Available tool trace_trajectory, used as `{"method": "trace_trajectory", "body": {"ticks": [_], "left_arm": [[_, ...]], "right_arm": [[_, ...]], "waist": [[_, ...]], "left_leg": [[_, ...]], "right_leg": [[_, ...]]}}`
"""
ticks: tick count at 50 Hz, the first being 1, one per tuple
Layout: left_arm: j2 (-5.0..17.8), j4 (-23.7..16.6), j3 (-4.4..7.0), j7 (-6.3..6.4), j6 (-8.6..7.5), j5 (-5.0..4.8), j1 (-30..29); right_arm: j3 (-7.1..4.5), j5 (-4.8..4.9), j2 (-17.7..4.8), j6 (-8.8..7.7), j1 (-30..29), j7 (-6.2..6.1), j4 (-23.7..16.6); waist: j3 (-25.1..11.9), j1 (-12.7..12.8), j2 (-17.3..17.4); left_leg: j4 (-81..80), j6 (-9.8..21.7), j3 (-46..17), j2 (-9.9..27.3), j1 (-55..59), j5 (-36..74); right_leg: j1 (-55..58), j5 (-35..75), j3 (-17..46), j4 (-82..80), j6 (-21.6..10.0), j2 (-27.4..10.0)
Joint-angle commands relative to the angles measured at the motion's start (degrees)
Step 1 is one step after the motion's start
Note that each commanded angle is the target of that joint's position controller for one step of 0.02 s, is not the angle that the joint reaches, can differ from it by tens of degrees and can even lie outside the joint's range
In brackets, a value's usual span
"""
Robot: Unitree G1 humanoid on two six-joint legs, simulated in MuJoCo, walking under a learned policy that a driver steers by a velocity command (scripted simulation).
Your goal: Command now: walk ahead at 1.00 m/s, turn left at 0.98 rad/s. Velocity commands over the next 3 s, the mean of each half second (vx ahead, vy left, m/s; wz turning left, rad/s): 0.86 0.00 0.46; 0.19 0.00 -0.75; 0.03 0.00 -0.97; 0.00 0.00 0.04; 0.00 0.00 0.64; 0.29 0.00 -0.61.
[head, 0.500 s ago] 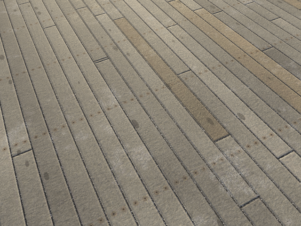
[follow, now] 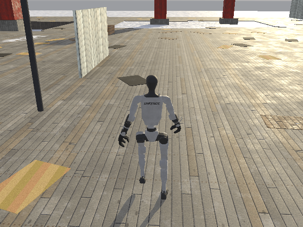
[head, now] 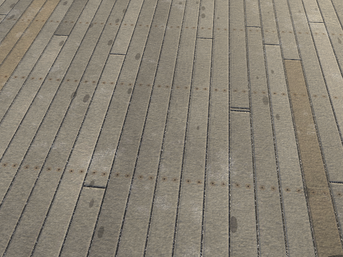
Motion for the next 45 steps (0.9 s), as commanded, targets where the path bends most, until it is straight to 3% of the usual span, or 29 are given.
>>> {"method": "trace_trajectory", "body": {"ticks": [1,4,6,7,9,10,11,12,13,14,16,17,19,20,22,25,27,29,30,31,32,33,34,35,36,37,39,41,45], "left_arm": [[1.0,-2.5,-0.64,-0.54,-2.29,-0.29,-4.1],[3.4,-0.6,-0.19,-0.12,-2.36,-0.27,-1.1],[6.1,-0.1,0.3,0.51,-1.85,-0.02,1.6],[7.9,-0.2,0.73,1.03,-1.23,-0.11,2.6],[11.6,-1.2,1.78,1.84,0.7,0.14,0.5],[11.6,-2.5,1.74,1.69,1.3,0.29,-1.8],[9.7,-3.8,1.58,0.77,1.37,0.37,-2.2],[1.3,-8.1,-0.51,0.04,0.96,0.24,4.9],[5.2,-10.9,-0.39,0.17,-0.15,-0.85,-1.9],[5.4,-11.0,-0.62,0.27,-0.57,-1.84,-5.1],[3.3,-8.0,-1.31,0.14,0.41,-0.86,-4.9],[2.2,-6.7,-1.54,-0.2,1.88,-0.53,-0.9],[0.7,-4.9,-1.29,-0.8,3.67,-0.61,0.6],[0.3,-4.1,-1.05,-1.25,4.1,-1.3,-1.2],[-2.0,-6.4,-1.76,-1.74,3.41,-1.37,-5.2],[-2.9,-6.6,-2.02,-2.86,2.19,-1.45,-10.7],[-2.1,-5.7,-1.54,-3.43,2.07,-0.76,-7.6],[1.6,-3.1,0.2,-3.37,2.73,0.5,2.9],[4.0,-1.1,1.52,-2.88,2.85,0.88,11.2],[6.3,-0.1,2.65,-1.79,2.77,-0.07,13.8],[10.2,-1.3,2.99,-1.3,2.95,-0.74,8.9],[12.8,-4.6,4.06,-0.95,3.18,-1.54,5.0],[9.8,-8.3,3.82,-0.5,4.29,-2.18,-2.5],[5.5,-8.9,2.66,-0.23,5.39,-2.39,-5.3],[3.4,-8.1,1.95,-0.61,6.05,-2.64,-6.6],[4.6,-8.5,2.33,-0.27,6.01,-2.16,-5.8],[5.8,-7.3,2.76,-0.55,5.85,-1.78,-4.1],[7.4,-7.8,3.41,-0.28,5.85,-1.48,-4.7],[8.6,-8.7,4.27,0.55,7.61,-2.33,-5.6]], "right_arm": [[2.21,0.0,2.6,0.07,-5.2,1.09,-7.3],[3.06,-0.12,2.7,-0.02,-12.1,2.26,-9.2],[3.23,0.06,2.7,-0.31,-12.2,2.3,-8.5],[2.93,0.1,1.9,-0.43,-10.0,1.95,-7.5],[1.37,0.22,-1.4,-0.81,4.0,0.77,-3.5],[-0.14,-0.02,-3.8,-1.15,16.7,-0.3,0.8],[-2.08,0.68,-6.6,-0.91,19.2,-1.78,3.3],[-2.84,-1.12,-12.7,-0.19,12.0,-2.63,0.7],[-2.99,-0.55,-11.1,0.48,17.8,-3.7,-0.7],[-2.82,-0.51,-9.2,-0.09,16.1,-4.54,1.1],[-0.94,-0.24,-3.6,-2.48,10.2,-4.81,2.6],[-0.04,0.17,-2.0,-3.86,9.2,-4.78,2.7],[0.74,0.96,0.2,-5.74,9.9,-3.88,5.1],[0.81,0.46,0.3,-6.15,8.2,-3.8,5.8],[1.42,1.17,1.7,-7.15,8.0,-3.05,6.6],[1.65,2.05,1.8,-7.66,9.5,-4.06,7.1],[1.06,2.46,-0.4,-7.57,10.6,-5.21,7.2],[0.26,2.38,-2.3,-6.56,7.9,-6.5,6.0],[-0.06,2.54,-2.7,-5.79,4.1,-6.73,4.8],[-0.01,2.54,-1.0,-5.15,2.2,-6.11,4.5],[1.39,0.91,5.7,-4.2,10.9,-5.75,2.5],[2.1,0.81,4.3,-3.73,19.7,-5.82,1.4],[2.38,0.0,1.7,-3.24,18.4,-5.86,2.0],[1.76,-0.81,-0.6,-2.57,13.4,-5.77,1.6],[1.44,-1.67,-0.4,-1.63,8.2,-5.73,0.8],[1.8,-1.28,0.1,-0.26,9.3,-5.66,-0.4],[2.4,-1.06,1.4,1.67,7.2,-6.31,-1.0],[2.53,-0.73,1.7,1.87,6.4,-6.45,-1.1],[2.12,-0.06,0.7,2.68,1.4,-6.09,-2.4]], "waist": [[4.9,-3.7,-8.2],[9.1,-2.3,-5.9],[7.2,-2.9,-6.8],[4.7,-4.4,-8.4],[-3.1,-12.3,-10.9],[-8.2,-17.3,-10.5],[-9.0,-16.4,-2.2],[-12.6,-5.2,9.0],[-21.4,-11.2,1.5],[-11.8,-9.5,-2.7],[0.7,-3.1,-11.0],[2.0,-0.1,-9.5],[4.6,1.7,-8.5],[4.6,1.8,-8.0],[6.7,1.3,-2.5],[3.0,-2.5,-2.0],[-1.1,-1.6,-0.5],[-5.4,3.4,2.2],[-7.3,8.5,1.3],[-5.6,11.1,-6.9],[-4.2,0.9,-16.5],[-19.8,-1.5,-16.0],[-17.9,-2.6,-7.1],[-10.2,-3.1,-0.3],[-5.0,-3.5,4.5],[-3.7,-3.9,-0.6],[-2.9,-3.2,-1.0],[-5.2,-2.8,-1.8],[-5.1,-0.5,-7.3]], "left_leg": [[-5.7,0.0,-1.3,2.8,-5.3,7.3],[-21.7,2.0,5.8,1.2,0.2,10.8],[-27.3,4.3,10.6,-3.1,7.8,9.3],[-28.4,5.1,11.8,-5.5,11.0,7.3],[-29.7,7.3,10.2,-8.8,26.7,2.2],[-34.0,9.6,5.7,-9.0,42.5,1.7],[-39.0,11.0,-2.1,-6.2,54.9,-1.6],[-39.9,17.0,-30.0,11.5,67.9,3.6],[-51.6,20.5,-42.7,14.8,69.8,-6.3],[-57.2,17.9,-39.4,15.6,61.5,-9.1],[-59.0,12.5,-26.2,11.3,39.8,5.4],[-59.1,12.9,-21.4,12.2,31.8,21.8],[-59.8,10.4,-11.3,10.0,24.8,37.0],[-61.5,7.4,-5.3,5.9,24.8,40.1],[-60.9,3.2,2.6,3.3,23.5,51.9],[-58.8,0.7,7.7,0.8,31.9,46.2],[-51.4,-1.6,9.3,2.2,37.4,52.3],[-36.7,-4.0,9.2,4.4,35.8,56.7],[-21.9,-5.1,8.9,3.7,32.0,49.5],[0.7,-6.4,10.9,-5.0,25.0,10.0],[18.0,-7.8,6.3,-10.9,8.9,-25.5],[22.8,-7.9,-5.4,-9.8,4.7,-21.0],[19.7,-7.3,-7.4,-6.2,5.2,-15.4],[14.8,-7.4,-6.7,-4.3,5.0,-14.3],[8.8,-7.1,-5.8,-2.9,5.5,-13.5],[3.8,-7.7,-6.1,-2.2,7.4,-12.8],[-2.0,-8.8,-5.7,-1.8,10.5,-11.5],[-7.3,-9.2,-6.1,-1.6,10.2,-8.5],[-14.1,-9.7,-8.2,-2.2,5.8,-4.0]], "right_leg": [[-1.0,21.4,3.3,-13.5,-3.7,-12.0],[-0.3,29.9,-4.1,-16.4,-2.7,-10.2],[4.1,57.4,-7.2,-11.1,-1.6,-10.2],[7.4,70.2,-7.5,-6.0,-1.2,-10.9],[7.2,81.9,-6.3,13.6,-1.7,-13.6],[-0.3,76.1,-4.8,29.2,-2.9,-14.2],[-14.5,35.2,-5.3,49.4,-2.2,-7.0],[-36.5,-13.3,-0.4,71.2,-0.5,-0.7],[-41.6,-6.5,10.4,74.5,-1.2,0.4],[-44.8,-2.3,10.8,71.4,-1.8,-2.5],[-36.4,-0.1,11.0,61.8,-2.5,-6.3],[-29.4,-0.9,11.8,59.2,-1.8,-6.4],[-24.5,-2.4,13.1,50.6,-1.2,-5.6],[-24.7,1.5,11.5,47.5,-1.7,-4.2],[-22.3,11.8,8.5,32.9,-3.1,-3.5],[-19.8,29.7,1.9,16.4,-4.7,1.0],[-15.1,31.9,-0.3,12.8,-5.8,4.6],[-4.3,25.2,0.7,13.7,-7.9,7.8],[2.8,26.1,3.6,10.0,-10.3,7.1],[7.0,41.0,8.7,3.4,-13.8,2.7],[13.0,90.4,26.4,14.0,-18.7,-8.3],[20.5,84.0,43.4,6.0,-27.8,-17.3],[13.9,58.6,45.8,0.7,-27.5,-16.6],[4.4,40.4,42.5,-2.1,-25.0,-12.9],[-2.0,26.4,38.0,-5.0,-19.6,-7.5],[-6.7,27.8,37.9,-6.0,-19.8,-8.2],[-11.0,33.1,34.8,-5.1,-17.2,-4.9],[-9.4,31.9,34.0,-3.6,-12.9,-2.3],[-5.3,11.6,38.2,-5.5,-6.6,0.5]]}}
